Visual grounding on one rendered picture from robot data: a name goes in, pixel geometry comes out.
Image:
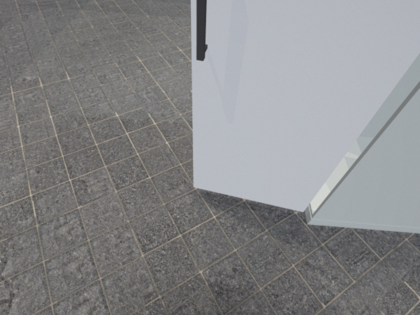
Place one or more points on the fridge door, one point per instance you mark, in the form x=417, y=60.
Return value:
x=287, y=86

